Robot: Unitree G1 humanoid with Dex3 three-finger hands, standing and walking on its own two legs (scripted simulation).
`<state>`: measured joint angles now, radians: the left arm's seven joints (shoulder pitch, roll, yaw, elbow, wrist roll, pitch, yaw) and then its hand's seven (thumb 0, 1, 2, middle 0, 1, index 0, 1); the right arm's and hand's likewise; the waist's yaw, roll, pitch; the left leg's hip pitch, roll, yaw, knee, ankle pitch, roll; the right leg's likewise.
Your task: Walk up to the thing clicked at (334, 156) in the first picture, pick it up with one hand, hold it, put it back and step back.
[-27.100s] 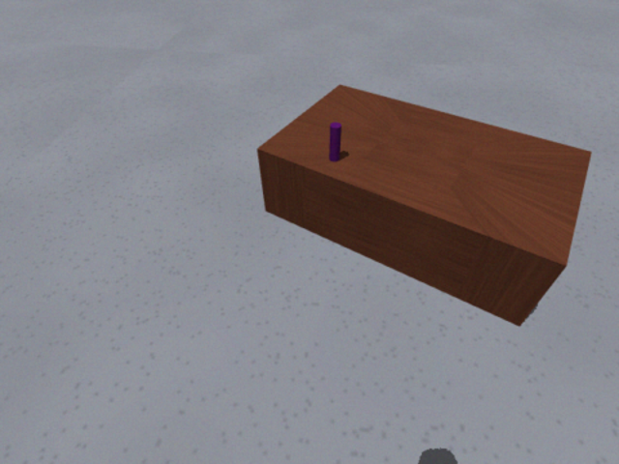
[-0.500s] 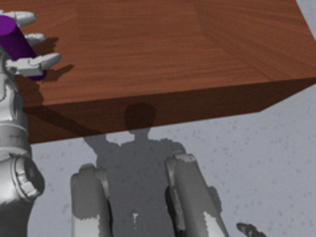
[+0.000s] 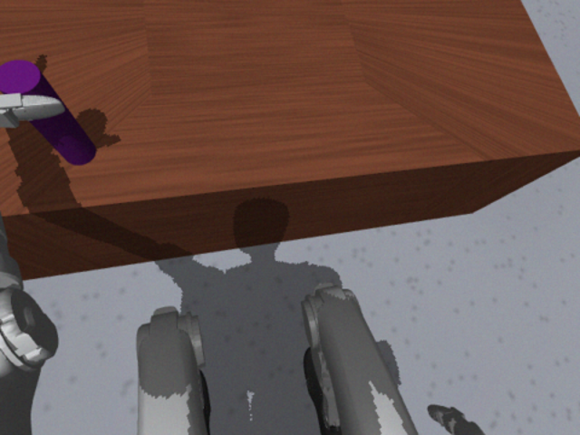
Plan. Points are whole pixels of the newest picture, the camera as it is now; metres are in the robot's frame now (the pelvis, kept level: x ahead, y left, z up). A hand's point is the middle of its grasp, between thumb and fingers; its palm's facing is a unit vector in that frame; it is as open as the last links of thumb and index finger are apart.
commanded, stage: rise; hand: left
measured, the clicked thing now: (54, 120) +0.55 +0.24 -0.01
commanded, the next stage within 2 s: home in 0.16 s
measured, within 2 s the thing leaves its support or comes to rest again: neither
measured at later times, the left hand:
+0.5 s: hand out of the picture +0.52 +0.36 +0.18, palm faces +0.36 -0.86 -0.36, open 17.2 cm
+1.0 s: hand out of the picture +0.31 +0.25 +0.20, palm faces +0.21 -0.92 -0.34, open 17.3 cm
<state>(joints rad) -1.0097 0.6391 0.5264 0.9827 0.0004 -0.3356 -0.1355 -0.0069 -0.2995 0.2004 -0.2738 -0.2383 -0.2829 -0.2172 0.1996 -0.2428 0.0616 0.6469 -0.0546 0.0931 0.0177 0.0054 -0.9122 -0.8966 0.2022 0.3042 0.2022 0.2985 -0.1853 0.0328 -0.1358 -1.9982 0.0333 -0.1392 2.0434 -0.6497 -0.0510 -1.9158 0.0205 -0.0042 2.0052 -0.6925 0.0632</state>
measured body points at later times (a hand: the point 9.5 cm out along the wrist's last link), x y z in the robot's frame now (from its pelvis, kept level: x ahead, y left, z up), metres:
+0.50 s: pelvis +0.03 +0.01 +0.17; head +0.20 +0.06 +0.58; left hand +0.50 +0.41 +0.20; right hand +0.06 -0.26 +0.06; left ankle +0.08 +0.14 -0.41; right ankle +0.08 -0.14 -0.41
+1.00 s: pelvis +0.06 +0.01 +0.28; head +0.11 +0.03 +0.72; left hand +0.30 +0.30 +0.22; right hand +0.22 -0.22 +0.18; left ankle +0.08 +0.14 -0.41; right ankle +0.08 -0.14 -0.41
